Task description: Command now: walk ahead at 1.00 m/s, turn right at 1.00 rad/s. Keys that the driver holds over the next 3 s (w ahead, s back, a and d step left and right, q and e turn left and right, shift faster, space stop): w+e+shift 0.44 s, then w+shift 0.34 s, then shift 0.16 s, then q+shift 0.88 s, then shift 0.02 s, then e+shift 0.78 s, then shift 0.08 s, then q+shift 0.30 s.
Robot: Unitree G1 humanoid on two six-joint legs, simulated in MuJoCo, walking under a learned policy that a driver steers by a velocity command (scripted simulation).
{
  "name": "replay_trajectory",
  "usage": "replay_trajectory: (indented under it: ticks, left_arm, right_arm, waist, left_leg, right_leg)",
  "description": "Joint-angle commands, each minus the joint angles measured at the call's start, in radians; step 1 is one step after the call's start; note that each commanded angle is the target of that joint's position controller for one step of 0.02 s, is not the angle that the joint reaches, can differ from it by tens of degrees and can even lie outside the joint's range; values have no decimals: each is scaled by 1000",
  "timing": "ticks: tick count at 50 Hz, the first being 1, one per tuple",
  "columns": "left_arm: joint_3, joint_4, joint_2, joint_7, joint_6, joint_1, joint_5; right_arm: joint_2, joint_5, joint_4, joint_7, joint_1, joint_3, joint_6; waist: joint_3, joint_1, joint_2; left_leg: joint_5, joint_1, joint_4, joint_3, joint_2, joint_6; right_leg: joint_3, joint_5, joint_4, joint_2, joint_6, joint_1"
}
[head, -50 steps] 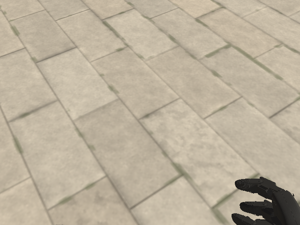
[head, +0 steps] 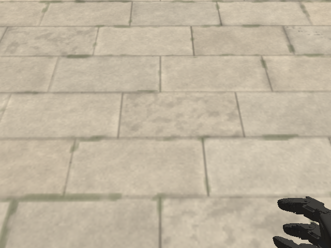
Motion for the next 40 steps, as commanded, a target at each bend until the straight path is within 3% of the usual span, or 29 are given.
replay_trajectory:
  ticks: [1,2,3,4,5,7,8,9,12,15,17,19,20,21,22,23,24,25,26,27,29,30,31,33,35,37,38,40]
  left_arm:
    - [-11,-141,-14,7,-36,-175,1]
    - [-31,-190,-5,10,-31,-80,-27]
    - [-25,-149,61,16,-9,-157,8]
    - [-20,-150,77,1,3,-213,24]
    - [-20,-152,67,-15,15,-249,30]
    - [-35,-188,9,-46,41,-293,35]
    - [-43,-207,-18,-53,53,-324,33]
    - [-49,-231,-27,-58,60,-341,31]
    - [-58,-285,-17,-66,66,-436,27]
    - [-67,-316,-12,-86,66,-547,28]
    - [-73,-311,-26,-91,62,-566,24]
    - [-60,-280,5,-77,58,-489,23]
    - [-44,-246,38,-65,55,-370,20]
    - [-21,-191,78,-52,53,-176,17]
    - [13,-114,122,-30,48,36,15]
    - [48,-104,175,-2,63,-29,-16]
    - [54,-171,282,-6,75,-133,32]
    - [51,-184,230,14,80,-60,35]
    - [40,-138,172,25,66,-80,27]
    - [26,-112,129,30,43,-102,23]
    - [-2,-105,71,41,1,-161,20]
    - [-13,-92,47,37,-14,-150,13]
    - [-17,-76,40,31,-25,-139,9]
    - [-13,-53,48,17,-42,-92,4]
    - [-9,-40,51,6,-51,-71,-4]
    - [-9,-14,60,1,-63,-23,-20]
    - [-7,-2,76,3,-66,-12,-19]
    - [-6,26,96,10,-63,14,-9]
  right_arm:
    - [-303,-44,99,-51,636,-122,-13]
    - [-331,-43,76,-36,489,-132,-10]
    - [-207,-34,44,-30,345,-114,-3]
    - [-143,-26,53,-25,304,-98,1]
    - [-120,-30,78,-21,308,-92,1]
    - [-90,-17,151,-15,364,-82,-15]
    - [-66,-3,182,-6,385,-76,-25]
    - [-71,4,191,2,387,-76,-37]
    - [-76,1,207,8,344,-76,-59]
    - [-109,0,242,-1,384,-82,-62]
    - [-142,-3,256,-9,422,-87,-57]
    - [-202,2,252,-21,442,-101,-37]
    - [-235,-1,243,-26,421,-110,-19]
    - [-261,-3,223,-28,374,-118,-2]
    - [-253,-6,197,-24,329,-119,10]
    - [-167,-11,185,-8,318,-106,12]
    - [-104,3,56,-2,406,-80,-7]
    - [-146,5,38,-1,305,-74,-35]
    - [-136,11,52,-2,294,-66,-45]
    - [-122,0,61,-5,275,-59,-41]
    - [-100,-34,92,2,320,-49,-2]
    - [-89,-38,95,10,319,-46,14]
    - [-71,-36,93,18,290,-41,23]
    - [-45,-22,30,28,137,-25,19]
    - [-27,-11,11,37,46,-16,9]
    - [-24,5,8,45,-1,-16,2]
    - [-30,11,5,44,-15,-19,1]
    - [-50,0,9,35,-24,-27,-2]
  waist:
    - [-353,-339,271]
    - [-423,-202,476]
    - [-238,-198,237]
    - [-135,-192,111]
    - [-78,-183,44]
    - [-2,-156,77]
    - [16,-148,74]
    - [19,-134,96]
    - [56,-99,80]
    - [124,-115,37]
    - [120,-114,42]
    - [38,-56,95]
    - [-31,13,116]
    - [-118,104,133]
    - [-204,181,90]
    - [-154,103,-132]
    - [-296,-49,-249]
    - [-338,23,-61]
    - [-158,-28,24]
    - [-53,-82,85]
    - [1,-164,101]
    - [11,-174,89]
    - [27,-171,84]
    - [99,-129,31]
    - [103,-93,31]
    - [87,-57,25]
    - [83,-53,8]
    - [59,-50,1]
  left_leg:
    - [-541,1007,-51,-348,305,61]
    - [-696,980,-284,-878,444,137]
    - [-805,810,-300,-744,382,147]
    - [-655,681,-276,-541,334,141]
    - [-479,593,-279,-396,292,125]
    - [-286,487,-306,-199,252,103]
    - [-200,479,-326,-117,232,82]
    - [-99,473,-335,-64,247,85]
    - [117,424,-388,147,207,69]
    - [266,444,-443,297,162,54]
    - [649,504,-392,366,153,34]
    - [1073,605,-234,374,184,27]
    - [1185,613,-73,367,205,32]
    - [1228,560,156,344,228,51]
    - [1026,388,482,325,213,53]
    - [-49,98,870,316,7,26]
    - [-396,-257,1158,163,-75,-12]
    - [-303,-332,1138,24,-40,-2]
    - [-248,-332,1021,21,18,7]
    - [-231,-260,904,24,64,7]
    - [-252,-102,780,21,104,-7]
    - [-272,-70,713,25,118,-16]
    - [-259,-77,647,42,125,-19]
    - [-106,-101,452,83,131,-15]
    - [108,-32,257,118,95,8]
    - [299,62,124,150,50,44]
    - [333,78,81,148,35,62]
    - [270,83,16,181,-30,95]
  right_leg:
    - [-58,50,791,-16,19,-669]
    - [-136,9,939,-29,23,-840]
    - [-168,134,957,-128,23,-883]
    - [-201,201,907,-173,32,-870]
    - [-213,215,874,-204,42,-846]
    - [-215,214,848,-252,53,-844]
    - [-221,229,843,-266,51,-866]
    - [-229,260,829,-274,54,-885]
    - [-267,392,709,-276,58,-874]
    - [-387,476,445,-248,28,-811]
    - [-476,467,329,-193,-13,-707]
    - [-515,404,285,-120,-44,-584]
    - [-506,352,282,-90,-60,-456]
    - [-476,301,277,-67,-85,-255]
    - [-397,273,183,-59,-117,35]
    - [-188,208,96,-161,-137,182]
    - [374,257,-43,-421,-322,408]
    - [495,121,-204,-454,-328,381]
    - [423,128,-261,-451,-285,198]
    - [322,208,-266,-407,-241,10]
    - [158,340,-279,-325,-197,-233]
    - [112,362,-298,-298,-190,-296]
    - [53,359,-328,-266,-176,-324]
    - [-18,498,-381,-235,-161,-368]
    - [-100,606,-403,-186,-116,-367]
    - [-111,729,-456,-215,-83,-315]
    - [-113,787,-460,-237,-74,-253]
    - [-147,1105,-366,-248,-40,-86]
